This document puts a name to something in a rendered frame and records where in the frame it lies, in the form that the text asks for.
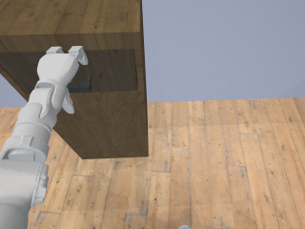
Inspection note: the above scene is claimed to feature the robot left upper arm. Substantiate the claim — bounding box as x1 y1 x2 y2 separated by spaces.
0 159 49 229

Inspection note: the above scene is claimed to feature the drawer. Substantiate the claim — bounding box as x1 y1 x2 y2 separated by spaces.
0 49 138 94

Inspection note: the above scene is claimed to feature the cabinet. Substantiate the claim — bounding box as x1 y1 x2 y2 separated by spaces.
0 0 149 159

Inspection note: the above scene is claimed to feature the left robot hand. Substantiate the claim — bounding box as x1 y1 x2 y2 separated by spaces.
37 46 89 114

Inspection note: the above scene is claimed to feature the handle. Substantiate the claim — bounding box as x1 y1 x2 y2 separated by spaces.
67 73 92 94

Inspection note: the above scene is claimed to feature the left robot forearm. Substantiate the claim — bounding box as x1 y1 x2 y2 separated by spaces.
0 79 67 163

